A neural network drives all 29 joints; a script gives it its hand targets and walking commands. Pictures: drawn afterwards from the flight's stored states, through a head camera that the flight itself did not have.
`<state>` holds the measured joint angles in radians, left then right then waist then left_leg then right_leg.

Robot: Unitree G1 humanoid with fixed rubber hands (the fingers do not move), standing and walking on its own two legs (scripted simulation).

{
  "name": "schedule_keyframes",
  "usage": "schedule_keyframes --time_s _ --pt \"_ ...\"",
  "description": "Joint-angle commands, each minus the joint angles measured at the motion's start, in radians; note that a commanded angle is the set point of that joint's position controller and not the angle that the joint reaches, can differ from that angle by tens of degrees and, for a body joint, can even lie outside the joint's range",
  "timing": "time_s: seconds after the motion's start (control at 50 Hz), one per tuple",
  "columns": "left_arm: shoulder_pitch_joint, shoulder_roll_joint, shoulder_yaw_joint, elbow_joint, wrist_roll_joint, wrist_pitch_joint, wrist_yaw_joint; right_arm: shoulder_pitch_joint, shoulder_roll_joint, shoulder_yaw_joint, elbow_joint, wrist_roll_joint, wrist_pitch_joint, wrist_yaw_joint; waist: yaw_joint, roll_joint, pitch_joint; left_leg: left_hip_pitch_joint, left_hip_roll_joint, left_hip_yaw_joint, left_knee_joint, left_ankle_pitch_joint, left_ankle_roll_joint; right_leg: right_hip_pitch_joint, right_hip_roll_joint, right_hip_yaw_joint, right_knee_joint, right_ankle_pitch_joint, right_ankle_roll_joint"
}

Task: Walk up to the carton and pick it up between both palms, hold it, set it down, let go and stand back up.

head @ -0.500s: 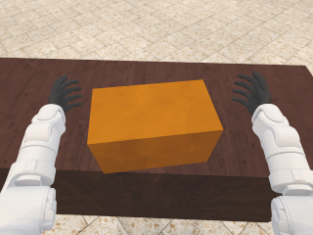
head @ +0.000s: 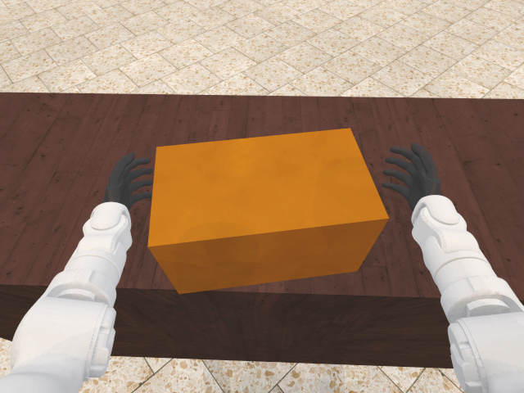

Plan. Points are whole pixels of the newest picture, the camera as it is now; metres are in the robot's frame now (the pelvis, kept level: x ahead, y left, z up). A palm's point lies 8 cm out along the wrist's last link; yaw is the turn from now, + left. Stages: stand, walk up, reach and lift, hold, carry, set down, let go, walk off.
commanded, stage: reach and lift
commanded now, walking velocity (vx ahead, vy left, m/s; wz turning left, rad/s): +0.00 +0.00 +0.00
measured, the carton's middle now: (262, 212) +0.40 +0.00 +0.03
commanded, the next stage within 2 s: none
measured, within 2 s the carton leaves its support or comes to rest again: neither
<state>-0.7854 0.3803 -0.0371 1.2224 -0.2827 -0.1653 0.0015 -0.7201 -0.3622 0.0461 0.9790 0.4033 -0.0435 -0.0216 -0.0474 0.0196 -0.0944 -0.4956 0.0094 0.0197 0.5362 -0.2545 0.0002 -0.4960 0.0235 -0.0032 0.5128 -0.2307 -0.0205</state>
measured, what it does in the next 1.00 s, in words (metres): stands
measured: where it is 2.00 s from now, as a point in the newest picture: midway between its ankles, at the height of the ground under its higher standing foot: outside the picture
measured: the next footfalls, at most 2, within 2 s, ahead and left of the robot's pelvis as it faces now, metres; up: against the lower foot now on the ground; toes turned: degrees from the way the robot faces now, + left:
none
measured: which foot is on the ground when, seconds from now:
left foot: down 0.00-1.00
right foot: down 0.00-1.00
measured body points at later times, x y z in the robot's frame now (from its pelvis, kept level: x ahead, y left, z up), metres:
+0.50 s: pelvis -0.01 +0.00 -0.01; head +0.07 +0.00 +0.44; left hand +0.44 +0.21 +0.04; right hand +0.42 -0.23 +0.05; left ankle +0.00 +0.11 -0.73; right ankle +0.00 -0.11 -0.73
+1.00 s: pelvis -0.01 +0.00 -0.01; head +0.06 +0.00 +0.44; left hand +0.43 +0.20 +0.04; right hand +0.42 -0.21 +0.05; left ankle +0.00 +0.11 -0.73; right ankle +0.00 -0.11 -0.73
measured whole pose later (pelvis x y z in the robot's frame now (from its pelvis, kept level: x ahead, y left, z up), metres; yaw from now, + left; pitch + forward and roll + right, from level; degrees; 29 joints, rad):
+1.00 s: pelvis -0.01 +0.00 -0.01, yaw +0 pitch +17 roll -1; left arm -0.80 0.29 -0.05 1.20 -0.29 -0.23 0.07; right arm -0.75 -0.27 0.06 1.00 0.31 -0.12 -0.06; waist -0.03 0.03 -0.17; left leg -0.64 0.01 0.02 0.60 -0.26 0.00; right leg -0.63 0.02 0.00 0.57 -0.23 -0.01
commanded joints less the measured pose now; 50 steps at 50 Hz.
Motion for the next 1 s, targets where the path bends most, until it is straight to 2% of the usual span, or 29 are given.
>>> schedule_keyframes --time_s 0.0,0.04,0.06,0.08,0.1,0.14,0.18,0.2,0.22,0.24,0.3,0.32,0.36,0.38,0.42,0.44,0.52,0.58,0.62,0.66,0.68,0.7,0.72,0.74,0.78,0.84,0.86,0.88,0.98 --pt "-0.692 0.250 -0.033 -0.232 -0.172 -0.103 0.020 -0.593 -0.254 -0.048 -0.174 0.022 -0.143 0.015 -0.003 0.023 -0.981 0.213 0.007 -0.069 0.112 0.508 -0.066 0.061 -0.007 -0.034 0.076 0.527 0.038" --pt "-0.676 0.214 -0.041 -0.280 -0.156 -0.098 0.021 -0.571 -0.245 -0.035 -0.121 0.022 -0.150 0.023 -0.001 0.064 -0.973 0.276 0.020 -0.071 0.124 0.572 -0.092 0.024 -0.005 -0.041 0.066 0.516 0.034" --pt "-0.728 0.229 -0.044 -0.295 -0.173 -0.098 0.022 -0.642 -0.236 -0.045 -0.206 0.008 -0.152 0.018 0.000 0.032 -1.027 0.229 0.013 -0.073 0.132 0.534 -0.078 0.022 -0.009 -0.034 0.070 0.492 0.039" --pt "-0.758 0.253 -0.044 -0.281 -0.169 -0.095 0.027 -0.656 -0.271 -0.089 -0.168 -0.004 -0.155 0.021 -0.024 0.045 -1.060 0.220 0.011 -0.075 0.149 0.543 -0.081 -0.009 -0.003 -0.041 0.078 0.494 0.033" --pt "-0.651 0.218 -0.036 -0.358 -0.158 -0.099 0.028 -0.578 -0.246 -0.055 -0.226 0.017 -0.165 0.016 0.002 0.040 -1.109 0.244 0.013 -0.070 0.145 0.557 -0.076 0.043 -0.007 -0.029 0.078 0.559 0.035" --pt "-0.703 0.251 0.013 -0.405 -0.123 -0.086 0.036 -0.610 -0.247 -0.050 -0.230 0.014 -0.171 0.020 0.023 0.109 -1.130 0.290 0.016 -0.072 0.168 0.670 -0.097 0.028 -0.001 -0.029 0.091 0.572 0.042" --pt "-0.684 0.248 0.039 -0.321 -0.115 -0.069 0.034 -0.625 -0.239 -0.044 -0.238 0.001 -0.158 0.016 0.040 0.015 -1.106 0.203 0.010 -0.065 0.152 0.591 -0.080 0.064 -0.006 -0.012 0.082 0.572 0.047" --pt "-0.729 0.235 0.019 -0.291 -0.122 -0.070 0.026 -0.646 -0.211 -0.052 -0.206 -0.009 -0.155 0.010 -0.004 0.019 -1.096 0.156 0.004 -0.065 0.157 0.509 -0.075 0.084 -0.018 -0.009 0.091 0.577 0.054" --pt "-0.595 0.221 0.039 -0.346 -0.102 -0.076 0.029 -0.560 -0.210 -0.034 -0.271 -0.007 -0.165 0.009 0.033 -0.005 -1.122 0.213 0.007 -0.061 0.149 0.611 -0.079 0.121 -0.007 -0.013 0.088 0.666 0.060" --pt "-0.672 0.223 0.022 -0.263 -0.116 -0.074 0.023 -0.620 -0.206 -0.058 -0.204 -0.022 -0.159 0.005 0.003 0.001 -1.045 0.129 -0.004 -0.053 0.153 0.521 -0.071 0.114 -0.015 -0.008 0.096 0.615 0.059" --pt "-0.674 0.158 -0.002 -0.315 -0.105 -0.069 0.027 -0.626 -0.170 -0.040 -0.215 -0.017 -0.157 0.008 -0.002 0.004 -1.059 0.182 0.007 -0.069 0.133 0.520 -0.077 0.090 -0.011 -0.015 0.076 0.593 0.056" --pt "-0.602 0.159 0.019 -0.288 -0.102 -0.075 0.020 -0.564 -0.134 0.006 -0.248 -0.008 -0.153 0.007 0.029 -0.049 -1.022 0.133 -0.002 -0.050 0.124 0.490 -0.060 0.160 -0.015 -0.006 0.078 0.630 0.061" --pt "-0.563 0.162 0.056 -0.271 -0.067 -0.088 0.016 -0.513 -0.093 0.019 -0.233 -0.016 -0.157 -0.009 0.032 -0.070 -1.009 0.066 -0.019 -0.039 0.103 0.456 -0.040 0.258 -0.028 0.013 0.100 0.709 0.077" --pt "-0.641 0.152 0.047 -0.281 -0.067 -0.088 0.016 -0.591 -0.097 0.000 -0.226 -0.036 -0.151 -0.012 0.006 -0.066 -1.015 0.054 -0.017 -0.041 0.102 0.449 -0.045 0.252 -0.030 0.007 0.105 0.729 0.081" --pt "-0.605 0.134 0.059 -0.385 -0.041 -0.105 0.017 -0.542 -0.065 0.007 -0.247 -0.023 -0.162 -0.017 0.008 -0.008 -1.041 0.097 -0.011 -0.042 0.107 0.507 -0.057 0.271 -0.023 0.002 0.105 0.749 0.079" --pt "-0.724 0.142 0.056 -0.370 -0.041 -0.098 0.030 -0.650 -0.099 -0.036 -0.225 -0.045 -0.155 -0.008 0.001 0.014 -1.041 0.096 0.001 -0.052 0.092 0.454 -0.062 0.196 -0.015 -0.008 0.100 0.621 0.071" --pt "-0.645 0.090 0.055 -0.273 -0.020 -0.096 0.032 -0.588 -0.068 -0.038 -0.192 -0.076 -0.169 -0.023 -0.003 -0.001 -1.006 0.143 -0.005 -0.053 0.099 0.463 -0.063 0.168 -0.012 -0.015 0.078 0.619 0.067" --pt "-0.637 0.061 0.079 -0.327 -0.003 -0.113 0.034 -0.578 -0.015 -0.018 -0.209 -0.071 -0.177 -0.035 0.004 -0.026 -1.022 0.106 -0.008 -0.038 0.109 0.488 -0.051 0.244 -0.021 0.003 0.095 0.719 0.075" --pt "-0.705 0.087 0.069 -0.196 -0.001 -0.107 0.032 -0.640 -0.030 -0.048 -0.094 -0.089 -0.155 -0.032 -0.012 0.001 -0.903 0.047 -0.004 -0.034 0.076 0.344 -0.050 0.201 -0.031 0.006 0.086 0.565 0.074" --pt "-0.630 0.063 0.063 -0.289 -0.004 -0.129 0.037 -0.588 -0.012 -0.045 -0.186 -0.096 -0.176 -0.047 0.007 0.025 -0.985 0.102 -0.009 -0.035 0.090 0.440 -0.060 0.231 -0.018 -0.006 0.094 0.615 0.063" --pt "-0.623 0.037 0.067 -0.307 -0.004 -0.132 0.038 -0.575 0.002 -0.038 -0.198 -0.104 -0.185 -0.049 -0.006 -0.012 -1.017 0.111 -0.008 -0.029 0.097 0.460 -0.060 0.239 -0.012 -0.006 0.095 0.644 0.071" --pt "-0.647 0.028 0.050 -0.311 -0.010 -0.136 0.041 -0.599 -0.002 -0.047 -0.212 -0.094 -0.184 -0.049 -0.015 0.008 -1.021 0.093 -0.011 -0.037 0.107 0.479 -0.063 0.251 -0.014 -0.007 0.109 0.690 0.070" --pt "-0.676 0.022 0.055 -0.330 -0.007 -0.133 0.045 -0.605 0.010 -0.050 -0.205 -0.097 -0.179 -0.048 -0.007 0.029 -1.026 0.110 -0.008 -0.039 0.106 0.500 -0.072 0.217 -0.008 -0.012 0.105 0.643 0.062" --pt "-0.706 0.049 0.072 -0.226 -0.003 -0.122 0.041 -0.662 -0.007 -0.050 -0.175 -0.103 -0.171 -0.045 0.007 0.000 -0.957 0.067 -0.005 -0.035 0.096 0.424 -0.058 0.189 -0.016 -0.004 0.090 0.574 0.066" --pt "-0.700 0.027 0.057 -0.253 0.002 -0.128 0.044 -0.609 0.006 -0.065 -0.130 -0.108 -0.157 -0.046 -0.023 -0.001 -0.925 0.092 -0.006 -0.037 0.084 0.396 -0.056 0.181 -0.017 -0.013 0.080 0.554 0.061" --pt "-0.707 -0.008 0.043 -0.291 -0.016 -0.145 0.055 -0.663 0.020 -0.062 -0.186 -0.109 -0.167 -0.037 -0.003 0.017 -1.027 0.106 0.002 -0.046 0.099 0.448 -0.064 0.148 -0.018 -0.013 0.094 0.568 0.054" --pt "-0.657 0.009 0.066 -0.229 -0.002 -0.135 0.050 -0.606 0.020 -0.036 -0.153 -0.100 -0.163 -0.040 0.033 -0.002 -0.967 0.125 -0.001 -0.038 0.091 0.463 -0.061 0.172 -0.017 -0.015 0.080 0.575 0.054" --pt "-0.671 0.015 0.057 -0.273 0.012 -0.136 0.054 -0.601 0.013 -0.060 -0.144 -0.114 -0.170 -0.042 -0.004 0.023 -0.988 0.144 0.002 -0.038 0.097 0.475 -0.072 0.167 -0.010 -0.016 0.078 0.597 0.053" --pt "-0.678 -0.026 0.039 -0.267 -0.004 -0.156 0.044 -0.638 0.076 -0.043 -0.196 -0.104 -0.164 -0.045 0.002 0.019 -1.008 0.086 -0.005 -0.045 0.111 0.457 -0.060 0.215 -0.022 -0.001 0.107 0.638 0.054"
